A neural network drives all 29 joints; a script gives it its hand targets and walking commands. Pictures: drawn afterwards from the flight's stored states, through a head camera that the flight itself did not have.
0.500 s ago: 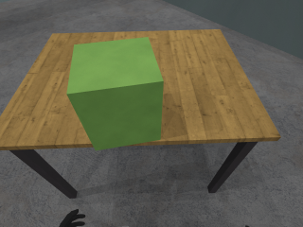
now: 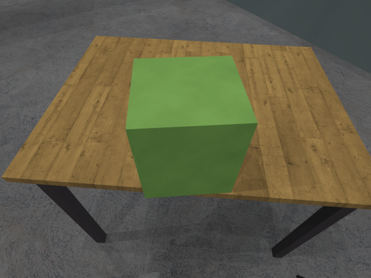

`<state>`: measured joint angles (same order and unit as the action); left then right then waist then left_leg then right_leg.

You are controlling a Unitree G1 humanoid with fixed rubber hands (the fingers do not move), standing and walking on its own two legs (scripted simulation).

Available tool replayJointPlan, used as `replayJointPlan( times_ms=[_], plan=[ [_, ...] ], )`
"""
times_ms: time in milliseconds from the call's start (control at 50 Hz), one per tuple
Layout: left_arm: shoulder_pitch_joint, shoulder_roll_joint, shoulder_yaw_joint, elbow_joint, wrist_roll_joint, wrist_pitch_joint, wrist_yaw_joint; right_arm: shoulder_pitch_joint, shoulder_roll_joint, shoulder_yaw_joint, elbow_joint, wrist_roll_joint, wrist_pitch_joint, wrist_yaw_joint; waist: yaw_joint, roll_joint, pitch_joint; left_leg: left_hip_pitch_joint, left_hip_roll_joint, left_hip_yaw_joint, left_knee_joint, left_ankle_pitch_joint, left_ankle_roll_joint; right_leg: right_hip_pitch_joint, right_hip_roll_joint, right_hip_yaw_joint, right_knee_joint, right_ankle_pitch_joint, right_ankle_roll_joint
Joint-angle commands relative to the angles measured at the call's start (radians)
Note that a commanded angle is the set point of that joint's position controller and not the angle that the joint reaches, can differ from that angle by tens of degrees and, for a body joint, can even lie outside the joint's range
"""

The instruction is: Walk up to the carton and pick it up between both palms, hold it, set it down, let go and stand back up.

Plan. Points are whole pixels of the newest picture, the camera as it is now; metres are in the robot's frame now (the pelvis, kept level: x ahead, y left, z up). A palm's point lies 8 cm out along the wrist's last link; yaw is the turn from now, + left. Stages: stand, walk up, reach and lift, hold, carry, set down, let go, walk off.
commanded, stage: walk up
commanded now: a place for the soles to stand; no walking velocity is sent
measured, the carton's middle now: (186, 130) +0.41 +0.02 +0.08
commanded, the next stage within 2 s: none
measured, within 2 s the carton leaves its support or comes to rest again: neither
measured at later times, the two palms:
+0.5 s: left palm (80, 263) +0.17 +0.24 -0.08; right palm out of the picture +0.11 -0.26 -0.10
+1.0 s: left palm out of the picture +0.12 +0.25 -0.09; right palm out of the picture +0.11 -0.25 -0.10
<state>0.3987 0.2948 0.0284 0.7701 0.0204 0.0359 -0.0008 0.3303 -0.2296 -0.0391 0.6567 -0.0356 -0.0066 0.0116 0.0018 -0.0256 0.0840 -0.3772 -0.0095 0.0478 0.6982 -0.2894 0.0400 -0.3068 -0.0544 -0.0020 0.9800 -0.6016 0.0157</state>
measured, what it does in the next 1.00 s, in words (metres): steps on the spot: right foot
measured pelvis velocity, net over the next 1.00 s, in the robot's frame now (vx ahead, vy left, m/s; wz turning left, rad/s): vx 0.04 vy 0.00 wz -0.04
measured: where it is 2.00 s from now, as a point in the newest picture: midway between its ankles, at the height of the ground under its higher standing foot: outside the picture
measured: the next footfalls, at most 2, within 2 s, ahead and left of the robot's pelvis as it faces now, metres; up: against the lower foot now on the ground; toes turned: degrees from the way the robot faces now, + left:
right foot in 0.16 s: +0.09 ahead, -0.12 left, +0.00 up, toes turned +2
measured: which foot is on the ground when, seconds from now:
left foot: down 0.00-1.00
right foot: up 0.00-0.14, down 0.16-1.00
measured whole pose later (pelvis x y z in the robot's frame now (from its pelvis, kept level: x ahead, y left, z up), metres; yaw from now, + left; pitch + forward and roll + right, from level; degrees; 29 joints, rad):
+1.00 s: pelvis +0.04 +0.00 +0.02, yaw -2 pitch -2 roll +0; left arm 0.26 0.25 -0.01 0.83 -0.01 0.01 -0.01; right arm 0.26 -0.24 0.01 0.82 0.01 0.00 0.00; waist 0.00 0.01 0.05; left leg -0.22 0.01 0.07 0.49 -0.25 0.02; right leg -0.22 0.00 -0.02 0.49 -0.25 0.00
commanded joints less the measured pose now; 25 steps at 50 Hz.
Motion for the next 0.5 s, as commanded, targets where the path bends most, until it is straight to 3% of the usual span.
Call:
replayJointPlan(
  times_ms=[0,80,120,140,160,180,200,220,240,260,300,360,400,480],
  plan=[
    [0.018,0.088,0.024,-0.139,0.0,-0.039,0.011,0.085,-0.228,-0.059,-0.058,-0.005,-0.007,-0.041,-0.049,0.154,-0.065,0.219,0.358,-0.429,-0.336,0.188,0.26,-0.23,-0.016,0.042,0.083,-0.011,-0.007],
    [0.046,0.052,0.019,-0.131,-0.001,-0.04,0.009,-0.007,-0.206,-0.037,-0.059,-0.003,0.003,-0.04,-0.017,0.158,-0.096,0.138,0.304,-0.28,-0.26,0.365,0.204,-0.06,-0.012,0.005,-0.191,0.109,0.003],
    [0.073,0.046,0.02,-0.13,0.001,-0.041,0.008,-0.062,-0.205,-0.023,-0.06,0.016,0.005,-0.036,0.03,0.129,-0.107,0.041,0.288,-0.234,-0.193,0.456,0.156,0.11,0.004,-0.01,-0.365,0.339,-0.017],
    [0.1,0.061,0.025,-0.125,0.001,-0.047,0.008,-0.093,-0.212,-0.014,-0.057,0.032,0.007,-0.029,0.058,0.128,-0.134,-0.023,0.261,-0.196,-0.162,0.393,0.108,0.204,0.011,0.011,-0.462,0.47,-0.032],
    [0.078,0.108,0.038,-0.128,0.005,-0.051,0.009,-0.087,-0.182,-0.002,-0.057,0.044,0.007,-0.021,0.05,0.042,-0.137,-0.091,0.217,-0.151,-0.137,0.248,0.05,0.246,-0.031,0.093,-0.475,0.526,-0.057],
    [0.009,0.169,0.051,-0.141,0.004,-0.051,0.01,-0.033,-0.135,0.012,-0.06,0.054,0.009,-0.016,0.005,-0.062,-0.132,-0.07,0.121,-0.094,-0.084,0.057,-0.007,0.169,-0.154,0.279,-0.563,0.44,-0.112],
    [-0.075,0.193,0.055,-0.152,-0.026,-0.044,0.008,-0.001,-0.132,0.005,-0.035,0.056,0.024,-0.022,-0.023,-0.077,-0.1,0.118,0.054,-0.043,-0.037,-0.138,-0.041,-0.083,-0.237,0.362,-0.655,0.227,-0.178],
    [-0.141,0.172,0.044,-0.161,-0.034,-0.041,0.006,0.014,-0.144,-0.003,-0.014,0.043,0.033,-0.023,-0.052,-0.059,-0.052,0.199,0.064,-0.071,-0.063,-0.125,-0.031,-0.177,-0.22,0.318,-0.658,0.115,-0.182],
    [-0.166,0.138,0.029,-0.165,-0.036,-0.04,0.002,0.003,-0.156,-0.003,-0.006,0.044,0.028,-0.018,-0.052,-0.056,-0.006,0.175,0.073,-0.086,-0.142,-0.066,-0.024,-0.176,-0.158,0.247,-0.653,0.116,-0.137],
    [-0.151,0.126,0.022,-0.161,-0.035,-0.041,0.0,-0.022,-0.169,-0.005,-0.002,0.04,0.019,-0.014,-0.038,-0.054,0.004,0.163,0.087,-0.107,-0.182,-0.018,-0.02,-0.159,-0.121,0.199,-0.638,0.146,-0.1],
    [-0.108,0.109,0.013,-0.145,-0.036,-0.048,-0.001,-0.044,-0.179,-0.006,0.004,0.036,-0.001,-0.011,-0.016,-0.039,-0.027,0.147,0.119,-0.153,-0.229,0.073,-0.002,-0.081,-0.08,0.159,-0.591,0.311,-0.062],
    [-0.105,0.109,0.015,-0.127,-0.026,-0.056,-0.004,-0.05,-0.174,0.006,0.021,0.043,-0.019,-0.011,0.001,-0.015,-0.11,0.126,0.138,-0.145,-0.247,0.215,0.004,0.089,-0.069,0.115,-0.509,0.571,-0.063],
    [-0.11,0.105,0.012,-0.124,-0.024,-0.057,-0.005,-0.048,-0.173,0.007,0.026,0.043,-0.023,-0.013,0.003,0.003,-0.168,0.145,0.143,-0.136,-0.254,0.244,0.006,0.151,-0.076,0.117,-0.501,0.615,-0.069],
    [-0.145,0.109,0.007,-0.12,-0.032,-0.056,-0.002,-0.06,-0.171,0.006,0.032,0.043,-0.014,-0.012,-0.006,0.016,-0.125,0.164,0.135,-0.118,-0.259,0.228,0.002,0.096,-0.076,0.123,-0.533,0.587,-0.066]
  ],
)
